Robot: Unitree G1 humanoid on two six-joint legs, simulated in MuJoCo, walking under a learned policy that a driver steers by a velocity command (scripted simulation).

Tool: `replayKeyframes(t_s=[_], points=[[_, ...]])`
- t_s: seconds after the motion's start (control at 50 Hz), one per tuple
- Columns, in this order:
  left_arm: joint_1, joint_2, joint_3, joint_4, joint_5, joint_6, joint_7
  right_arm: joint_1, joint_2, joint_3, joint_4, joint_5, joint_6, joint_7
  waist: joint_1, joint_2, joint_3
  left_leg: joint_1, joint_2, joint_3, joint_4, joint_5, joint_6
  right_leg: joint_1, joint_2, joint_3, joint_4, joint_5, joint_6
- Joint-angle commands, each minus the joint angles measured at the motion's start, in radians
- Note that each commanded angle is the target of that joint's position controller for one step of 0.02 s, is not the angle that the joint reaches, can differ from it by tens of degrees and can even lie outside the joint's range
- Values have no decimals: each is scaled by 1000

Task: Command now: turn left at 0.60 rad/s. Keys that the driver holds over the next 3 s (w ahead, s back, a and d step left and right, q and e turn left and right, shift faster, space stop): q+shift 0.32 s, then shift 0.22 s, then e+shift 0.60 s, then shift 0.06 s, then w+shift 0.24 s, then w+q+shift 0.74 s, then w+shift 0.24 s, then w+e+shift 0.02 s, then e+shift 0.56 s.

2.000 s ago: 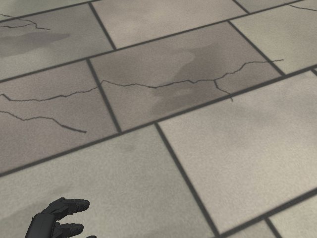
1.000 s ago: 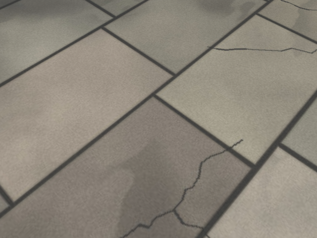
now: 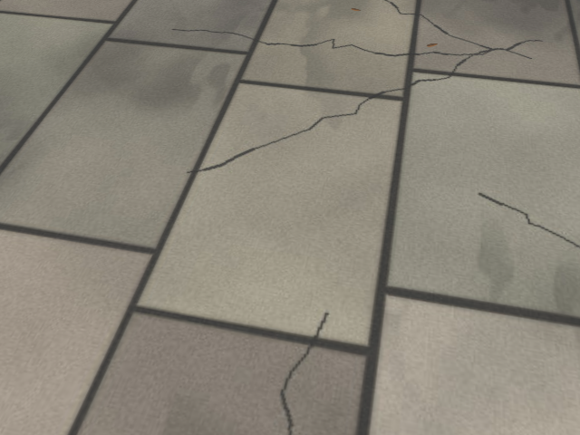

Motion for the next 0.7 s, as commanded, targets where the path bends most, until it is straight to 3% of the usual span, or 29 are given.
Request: replayKeyframes(t_s=[0.02, 0.08, 0.1, 0.12, 0.14, 0.16, 0.18, 0.22, 0.24, 0.28, 0.34, 0.4, 0.54, 0.58, 0.62, 0.64, 0.66, 0.68, 0.7], points=[[45, 182, 65, -34, 4, -8, 3, -73, -69, -16, -112, 8, -12, 6, 68, -169, -71, -64, 5, 29, -81, -33, 13, 149, -301, 157, -60, 521, -162], [20, 202, 79, -32, -2, -10, -3, -48, -63, -19, -123, 11, -18, 11, 42, -170, -92, 29, -10, 63, -228, 26, 40, 117, -306, 112, 6, 495, -125], [6, 206, 83, -31, -9, -11, -4, -20, -59, -19, -119, 7, -25, 10, 13, -148, -99, 105, -22, 69, -345, 124, 54, 70, -290, 69, 66, 429, -85], [27, 202, 87, -22, -9, -14, -5, 1, -88, -28, -114, -6, -37, 2, -6, -63, -94, 195, 1, -31, -476, 252, 79, -31, -249, 15, 183, 257, -14], [52, 150, 77, -47, 4, -9, -9, 27, -219, -56, -124, -19, -52, -9, 9, 194, -82, 328, 244, -400, -557, 526, 147, -294, -123, -79, 448, -159, 70], [-96, 120, 58, -126, 6, 6, 0, 101, -309, -86, -115, -16, -52, -6, -53, 287, -36, 304, 370, -620, -535, 893, 316, -486, 37, 46, 593, -422, 90], [-88, 142, 60, -115, 8, 9, 0, 108, -268, -81, -116, -5, -47, -9, -46, 122, -46, 342, 342, -540, -522, 869, 347, -511, -7, 131, 693, -379, 91], [-46, 165, 67, -79, -11, -5, -10, -46, -204, -62, -146, 1, -28, -24, 27, 45, -9, 283, 211, -405, -528, 704, 278, -495, -37, 160, 662, -186, 91], [-35, 181, 71, -75, 0, -8, -13, -84, -186, -57, -158, 11, -26, -30, 35, 65, -21, 285, 175, -382, -524, 719, 256, -479, -35, 154, 650, -140, 98], [-7, 180, 70, -58, 7, -2, -21, -73, -184, -57, -158, 12, -26, -27, 33, 53, -70, 288, 142, -367, -508, 761, 238, -437, -16, 145, 643, -102, 111], [-7, 170, 62, -58, -1, 7, -22, -43, -204, -66, -148, 7, -29, -28, 17, 49, -80, 311, 130, -400, -502, 690, 233, -454, -6, 149, 564, -81, 116], [-11, 178, 60, -52, -5, 10, -17, -27, -193, -58, -146, -3, -29, -36, -4, 87, -81, 295, 129, -421, -499, 660, 232, -426, -6, 144, 495, -71, 112], [-16, 183, 54, -50, -17, 3, -17, -56, -186, -41, -143, -23, -29, -36, -6, 97, -61, 206, 135, -480, -464, 704, 232, -259, 14, 134, 336, -117, 69], [29, 169, 46, -27, -25, 2, -16, -95, -144, -20, -138, -25, -34, -40, 14, 94, -77, 178, 135, -450, -457, 731, 214, -140, 7, 116, 228, -120, 51], [75, 113, 27, 6, -22, -3, -15, -130, -88, 13, -120, -14, -41, -49, 58, 71, -80, 100, 107, -401, -453, 592, 158, 78, 3, 112, -60, 64, 31], [48, 135, 27, 2, -12, -11, -9, -89, -86, 17, -104, -23, -50, -53, 36, 28, -73, 64, 78, -371, -435, 462, 114, 146, -29, 217, -135, 150, 15], [42, 237, 43, -18, -1, -22, -7, -34, -92, 11, -105, -37, -54, -57, 4, -144, -83, 35, -7, -271, -292, 241, 78, 162, -211, 452, -173, 291, -25], [30, 293, 58, -8, -16, -19, -19, -22, -129, 0, -103, -22, -41, -64, -6, -224, -70, 28, -105, -147, -274, 6, 55, 67, -306, 586, -166, 409, -167], [77, 273, 63, 6, -17, -20, -34, -67, -160, -6, -102, -23, -38, -73, 30, -226, -37, -1, -93, -125, -197, -57, 46, 55, -308, 649, -175, 426, -213]])
Next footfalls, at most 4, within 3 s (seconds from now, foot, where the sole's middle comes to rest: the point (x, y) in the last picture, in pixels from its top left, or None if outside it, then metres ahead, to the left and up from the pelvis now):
0.12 left None -0.01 0.10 -0.78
0.64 right None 0.10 -0.05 -0.78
1.04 left None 0.04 0.13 -0.78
1.54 right None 0.12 -0.12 -0.78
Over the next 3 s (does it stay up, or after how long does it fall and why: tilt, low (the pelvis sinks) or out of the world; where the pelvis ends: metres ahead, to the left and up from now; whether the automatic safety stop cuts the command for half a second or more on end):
stays up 1.05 0.20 -0.01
